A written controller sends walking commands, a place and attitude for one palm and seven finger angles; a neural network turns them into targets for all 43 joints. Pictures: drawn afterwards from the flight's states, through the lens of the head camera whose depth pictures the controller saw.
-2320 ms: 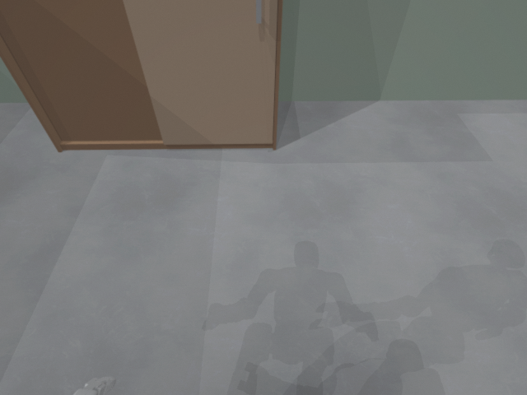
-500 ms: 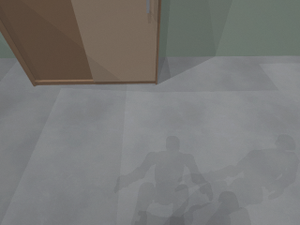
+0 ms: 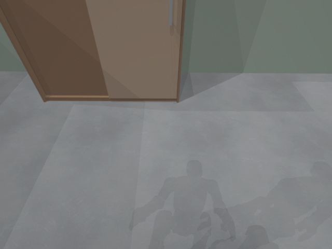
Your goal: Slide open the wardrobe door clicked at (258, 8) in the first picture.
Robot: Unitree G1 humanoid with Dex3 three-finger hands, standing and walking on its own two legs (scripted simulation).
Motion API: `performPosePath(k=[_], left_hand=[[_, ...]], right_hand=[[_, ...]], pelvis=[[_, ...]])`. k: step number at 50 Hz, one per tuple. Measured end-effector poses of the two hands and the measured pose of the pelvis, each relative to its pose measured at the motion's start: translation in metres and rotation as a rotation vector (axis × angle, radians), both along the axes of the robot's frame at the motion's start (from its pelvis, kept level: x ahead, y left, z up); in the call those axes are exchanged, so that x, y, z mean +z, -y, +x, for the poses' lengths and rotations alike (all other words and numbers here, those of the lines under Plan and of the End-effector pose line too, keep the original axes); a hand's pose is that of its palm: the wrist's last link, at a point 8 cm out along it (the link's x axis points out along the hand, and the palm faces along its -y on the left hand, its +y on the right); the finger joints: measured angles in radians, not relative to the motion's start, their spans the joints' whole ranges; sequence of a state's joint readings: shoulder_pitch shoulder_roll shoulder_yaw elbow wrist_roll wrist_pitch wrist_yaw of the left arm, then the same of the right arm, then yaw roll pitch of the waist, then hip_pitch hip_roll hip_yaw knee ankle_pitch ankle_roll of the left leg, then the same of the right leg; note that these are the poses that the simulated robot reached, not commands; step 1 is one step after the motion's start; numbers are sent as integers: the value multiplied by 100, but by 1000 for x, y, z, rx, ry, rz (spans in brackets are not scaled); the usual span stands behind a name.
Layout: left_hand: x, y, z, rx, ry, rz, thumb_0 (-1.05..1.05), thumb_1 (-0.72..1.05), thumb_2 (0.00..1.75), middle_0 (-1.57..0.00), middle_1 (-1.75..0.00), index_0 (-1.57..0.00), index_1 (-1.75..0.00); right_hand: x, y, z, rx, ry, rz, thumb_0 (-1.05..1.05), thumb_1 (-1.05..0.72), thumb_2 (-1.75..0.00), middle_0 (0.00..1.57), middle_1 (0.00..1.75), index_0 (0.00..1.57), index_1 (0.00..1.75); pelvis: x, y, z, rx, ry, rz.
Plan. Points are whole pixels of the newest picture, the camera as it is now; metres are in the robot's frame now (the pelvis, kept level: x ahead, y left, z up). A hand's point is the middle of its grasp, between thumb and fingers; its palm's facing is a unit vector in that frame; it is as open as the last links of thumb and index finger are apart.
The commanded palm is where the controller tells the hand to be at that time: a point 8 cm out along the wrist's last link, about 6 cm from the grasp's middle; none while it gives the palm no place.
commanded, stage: walk to a spot facing it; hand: right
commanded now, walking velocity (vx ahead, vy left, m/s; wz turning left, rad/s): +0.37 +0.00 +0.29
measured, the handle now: (170, 1) +1.52 +0.04 +0.11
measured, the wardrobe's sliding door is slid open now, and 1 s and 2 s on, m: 0.00 0.00 0.00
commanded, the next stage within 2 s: turn to face it in 1.52 s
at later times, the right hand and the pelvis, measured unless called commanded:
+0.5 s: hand out of the picture +0.04 -0.16 -0.17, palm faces -0.02 +0.99 -0.13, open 7.4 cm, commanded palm none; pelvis +0.18 -0.01 -0.02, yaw +7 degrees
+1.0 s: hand (212, 150) +0.53 -0.16 -0.17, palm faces -0.28 +0.95 -0.15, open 7.4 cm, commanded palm none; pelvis +0.39 -0.02 +0.00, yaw +15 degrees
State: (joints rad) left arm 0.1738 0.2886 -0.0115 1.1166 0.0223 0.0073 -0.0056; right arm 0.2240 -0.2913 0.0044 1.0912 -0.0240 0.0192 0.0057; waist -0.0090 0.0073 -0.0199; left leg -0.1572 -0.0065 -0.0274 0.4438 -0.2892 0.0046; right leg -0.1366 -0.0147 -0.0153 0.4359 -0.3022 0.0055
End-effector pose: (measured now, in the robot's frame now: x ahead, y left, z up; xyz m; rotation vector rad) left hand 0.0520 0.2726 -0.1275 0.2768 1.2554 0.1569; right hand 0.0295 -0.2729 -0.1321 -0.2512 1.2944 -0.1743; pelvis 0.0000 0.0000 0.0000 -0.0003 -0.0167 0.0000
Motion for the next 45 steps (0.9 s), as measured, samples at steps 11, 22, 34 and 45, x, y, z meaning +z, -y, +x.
performPosePath(k=[11,22,34,45], left_hand=[[-37,19,-37,146,-190,-94,1,90,90,-20,-30,-20,-30],[-20,28,145,104,30,-99,2,91,90,-20,-30,-20,-30],[-11,74,257,177,163,-75,0,91,90,-20,-30,-20,-30],[-3,84,209,388,-80,-60,0,93,90,-20,-30,-20,-30]], right_hand=[[-25,-53,1,-27,-151,85,1,-91,-90,20,30,20,30],[-8,-73,-8,-85,-394,131,1,-90,-90,20,30,21,30],[-37,-8,214,39,-174,107,1,-91,-90,20,30,20,30],[-8,-31,442,212,121,136,0,-91,-90,19,30,20,30]], pelvis=[[-21,-16,62,38,-32,10],[-13,-3,146,107,-35,5],[-17,33,260,176,9,13],[0,34,347,231,-10,-4]])
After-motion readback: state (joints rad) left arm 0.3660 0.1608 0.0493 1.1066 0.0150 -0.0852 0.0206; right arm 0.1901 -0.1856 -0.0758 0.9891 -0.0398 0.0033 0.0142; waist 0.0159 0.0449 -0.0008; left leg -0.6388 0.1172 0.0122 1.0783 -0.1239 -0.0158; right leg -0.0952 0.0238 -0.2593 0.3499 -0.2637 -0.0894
